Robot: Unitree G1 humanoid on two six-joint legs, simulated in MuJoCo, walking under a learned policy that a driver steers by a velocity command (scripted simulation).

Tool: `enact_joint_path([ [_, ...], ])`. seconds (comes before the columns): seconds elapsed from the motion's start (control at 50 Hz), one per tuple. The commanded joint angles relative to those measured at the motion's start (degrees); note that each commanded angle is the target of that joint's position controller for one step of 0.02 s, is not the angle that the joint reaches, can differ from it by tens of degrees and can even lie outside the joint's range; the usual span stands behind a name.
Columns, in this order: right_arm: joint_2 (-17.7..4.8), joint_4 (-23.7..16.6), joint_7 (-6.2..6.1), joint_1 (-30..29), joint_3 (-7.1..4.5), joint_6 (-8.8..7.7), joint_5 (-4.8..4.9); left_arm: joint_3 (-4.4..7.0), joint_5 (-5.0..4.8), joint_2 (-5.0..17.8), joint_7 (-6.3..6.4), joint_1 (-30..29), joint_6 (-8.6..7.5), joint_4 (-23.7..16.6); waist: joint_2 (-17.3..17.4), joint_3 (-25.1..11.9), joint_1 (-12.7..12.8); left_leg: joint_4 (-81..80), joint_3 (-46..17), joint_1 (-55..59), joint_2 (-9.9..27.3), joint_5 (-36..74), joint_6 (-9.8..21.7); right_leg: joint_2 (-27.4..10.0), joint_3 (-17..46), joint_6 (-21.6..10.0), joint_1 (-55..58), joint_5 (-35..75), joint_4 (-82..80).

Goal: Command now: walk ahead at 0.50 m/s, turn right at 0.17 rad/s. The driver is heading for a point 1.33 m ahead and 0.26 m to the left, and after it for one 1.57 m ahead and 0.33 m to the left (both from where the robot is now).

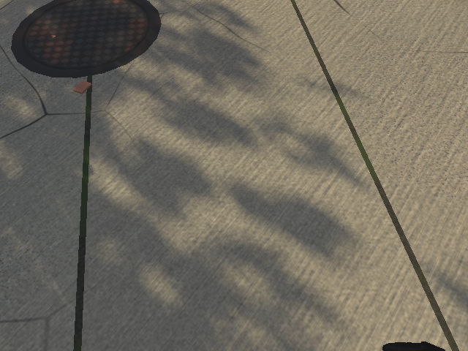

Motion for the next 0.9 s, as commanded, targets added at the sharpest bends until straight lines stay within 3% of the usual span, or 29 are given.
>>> enact_joint_path([
  [0.02,-5.6,-4.2,-0.53,-1.2,-1.35,-1.74,0.46,1.49,0.41,9.2,0.66,1.4,-0.80,-1.4,-7.5,-0.8,-3.9,-4.9,1.4,7.9,-4.0,-4.7,3.0,-16.6,4.7,-1.8,1.0,57.2,7.8],
  [0.04,-7.1,-2.2,-1.14,5.3,-2.06,-2.04,0.64,1.58,0.62,9.8,0.49,0.8,-0.97,-1.3,-7.6,-4.0,-6.6,-6.2,1.5,15.2,-5.6,-6.5,4.2,-16.1,4.2,-1.3,1.0,62.5,14.4],
  [0.06,-8.3,0.4,-1.86,14.3,-2.71,-2.52,0.43,1.56,0.34,10.0,0.16,-0.4,-1.11,-1.4,-6.3,-8.3,-11.1,-10.0,0.8,26.4,-4.7,-3.5,5.7,-14.5,2.5,-0.7,-2.5,59.5,24.2],
  [0.08,-11.6,2.0,-2.77,23.6,-3.68,-2.84,-1.01,0.90,-0.17,7.7,-0.20,-0.4,-1.43,-2.9,-2.3,-14.9,-14.2,-9.4,-9.9,40.9,5.6,-8.7,8.4,-11.9,1.2,-0.3,-12.8,42.0,38.6],
  [0.1,-16.9,2.7,-2.40,26.4,-5.18,-2.48,-2.05,-0.02,-2.71,2.0,-0.54,8.6,-1.02,-2.6,11.9,-22.0,-10.5,-12.4,-37.9,55.8,22.1,-8.7,18.2,-1.0,-4.0,2.7,-32.2,-3.6,60.9],
  [0.12,-12.1,3.0,-1.50,23.2,-4.55,-1.68,0.23,1.21,-0.58,8.5,-0.18,5.9,-0.74,-2.0,3.8,-18.1,-9.7,-18.3,-44.2,49.9,20.6,-15.3,17.8,-2.9,-0.7,1.7,-37.9,-8.4,65.6],
  [0.14,-8.8,2.1,-1.27,16.8,-3.59,-1.72,0.78,1.39,-0.03,8.1,-0.38,-0.1,-0.68,-3.7,0.7,-7.8,-7.7,-20.1,-34.2,40.4,18.3,-16.5,16.0,-5.8,-0.5,1.7,-39.9,-3.2,64.1],
  [0.16,-6.2,2.1,-1.02,14.2,-2.96,-2.15,0.46,1.06,0.18,6.9,-0.74,-3.4,-0.77,-4.6,-2.2,-3.7,-7.0,-22.0,-27.7,34.1,15.4,-11.3,14.3,-7.6,-1.0,1.8,-39.2,-0.3,61.1],
  [0.18,-5.2,2.8,-1.17,14.2,-2.55,-2.58,0.30,1.11,0.50,6.2,-1.11,-4.5,-0.34,-4.8,-1.4,-1.6,-5.8,-23.1,-22.5,30.3,12.8,-6.4,12.6,-9.1,-1.5,2.0,-37.9,0.7,58.4],
  [0.2,-3.9,4.0,-1.33,14.7,-2.04,-2.87,0.56,0.94,1.08,5.2,-1.60,-3.8,0.38,-4.9,-0.2,-1.1,-4.3,-24.5,-18.1,27.2,10.0,-3.8,10.5,-10.2,-2.2,2.4,-35.4,1.7,56.1],
  [0.22,-4.4,4.9,-1.33,16.0,-2.07,-3.35,0.66,0.77,1.21,4.2,-1.99,-2.6,0.90,-4.6,2.1,-1.7,-3.7,-24.9,-16.6,26.2,10.0,-0.1,10.9,-10.2,-3.0,2.9,-34.0,1.9,54.8],
  [0.28,-5.6,6.9,-1.17,19.7,-2.39,-4.28,1.21,0.60,1.53,3.4,-2.62,-5.9,1.66,-5.5,1.9,-0.8,-3.5,-27.0,-12.4,26.2,8.6,3.6,11.1,-11.7,-5.3,4.2,-37.6,4.5,51.5],
  [0.38,-5.7,8.9,-1.28,25.4,-2.16,-3.84,1.59,-0.10,1.30,2.7,-3.02,-20.6,1.61,-10.7,1.6,2.0,-6.5,-28.0,-10.0,27.5,5.9,8.5,10.4,-12.8,-8.7,7.0,-42.4,14.2,36.1],
  [0.42,-6.5,9.3,-1.53,27.3,-2.29,-3.72,1.49,-0.54,0.97,2.2,-3.02,-24.5,1.48,-12.0,2.1,1.8,-7.6,-26.9,-10.2,28.6,5.7,10.7,10.0,-11.6,-9.3,7.6,-40.9,16.6,30.0],
  [0.5,-7.4,9.6,-2.05,29.6,-2.52,-3.19,0.99,-0.67,0.40,3.2,-2.58,-30.0,0.95,-14.2,2.7,1.2,-9.0,-22.8,-12.7,33.4,7.2,15.1,10.3,-9.7,-8.9,7.5,-38.8,16.2,23.3],
  [0.54,-8.4,9.1,-2.37,28.2,-2.91,-2.92,0.69,-0.33,0.16,4.4,-2.30,-29.2,0.36,-14.7,3.2,0.6,-7.7,-19.9,-14.6,34.4,8.2,16.9,9.5,-9.1,-8.0,6.5,-35.0,12.8,20.4],
  [0.58,-9.6,8.3,-2.36,25.8,-3.42,-2.79,0.78,0.54,0.19,6.3,-1.62,-21.4,-0.51,-12.7,2.9,-2.5,-3.9,-12.1,-14.7,32.8,7.0,21.7,7.9,-7.0,-8.3,5.0,-23.3,9.7,15.5],
  [0.6,-8.7,7.9,-2.07,25.3,-3.30,-2.82,1.19,1.42,0.94,8.3,-0.93,-13.4,-1.30,-10.4,-0.1,-7.3,-0.6,-1.7,-12.2,28.9,3.7,19.4,6.7,-8.8,-6.8,3.4,-11.6,11.0,12.6],
  [0.62,-5.7,5.3,-1.92,24.7,-2.60,-3.00,1.79,2.55,2.50,13.1,-0.01,-3.8,-1.84,-9.9,-6.6,-16.1,2.6,14.3,-9.0,19.6,-0.3,2.9,5.6,-22.7,6.8,0.5,2.3,3.3,11.4],
  [0.64,-1.1,3.9,-2.27,31.3,-1.88,-2.42,3.67,3.67,2.86,17.4,-0.20,-4.4,-0.96,-10.4,-18.6,-20.4,-1.3,28.7,-3.7,2.3,-7.9,-30.3,4.2,-35.0,28.9,-4.9,11.5,-1.5,5.4],
  [0.66,-6.6,5.4,-2.63,30.1,-3.06,-1.40,1.81,2.88,1.61,12.1,-0.47,-7.8,-0.09,-11.2,-10.4,-15.4,-2.4,34.5,-6.2,-1.6,-3.9,-27.9,4.7,-33.0,30.0,-5.0,5.3,-7.5,3.7],
  [0.68,-6.5,5.2,-2.08,26.4,-3.34,-1.17,1.21,1.64,1.12,7.4,-0.65,-12.1,-0.13,-11.8,-5.6,-7.8,-3.6,34.3,-6.9,-2.0,-1.7,-22.4,4.6,-30.1,21.1,-3.6,-2.3,-6.6,2.4],
  [0.7,-4.9,4.7,-1.59,24.1,-3.14,-1.04,0.99,1.21,1.00,5.7,-0.83,-13.9,-0.51,-11.7,-4.6,-3.9,-4.5,32.5,-6.7,-0.6,0.0,-19.0,4.0,-27.4,13.5,-2.4,-7.9,0.4,0.4],
  [0.72,-4.7,4.5,-1.14,23.1,-3.35,-0.50,0.40,1.04,0.90,5.0,-0.62,-14.1,-0.87,-11.3,-6.3,-2.7,-5.2,31.1,-6.2,0.6,1.1,-17.6,3.5,-25.4,8.4,-1.2,-10.8,4.4,-0.8],
  [0.74,-4.4,4.4,-0.59,23.2,-3.40,0.27,-0.14,0.89,0.57,4.5,-0.43,-13.7,-1.25,-10.6,-7.0,-1.8,-6.2,30.5,-5.9,1.9,1.7,-16.4,3.0,-23.3,4.0,0.0,-12.9,8.1,-1.9],
  [0.76,-3.9,4.0,-0.21,23.1,-3.40,0.90,-0.21,1.02,0.40,4.9,-0.44,-12.7,-1.84,-10.1,-8.1,-2.4,-6.6,30.7,-5.3,2.3,1.7,-15.5,2.6,-23.7,2.0,-0.5,-13.5,12.2,-2.1],
  [0.8,-3.7,2.7,0.33,20.1,-3.43,1.66,-0.29,1.26,-0.21,5.2,-0.51,-10.8,-2.70,-9.1,-7.0,-1.9,-6.9,30.5,-5.0,-0.5,2.3,-12.7,2.0,-23.4,-2.2,-0.9,-12.5,17.7,-2.9],
  [0.9,-3.5,-1.1,1.49,10.2,-2.98,2.04,-0.23,1.47,0.14,5.7,-0.53,-6.9,-2.64,-7.3,-6.1,0.4,-5.7,22.5,-3.3,-6.7,2.8,-3.6,0.8,-22.1,-10.8,-0.9,-10.1,23.2,-3.8],
])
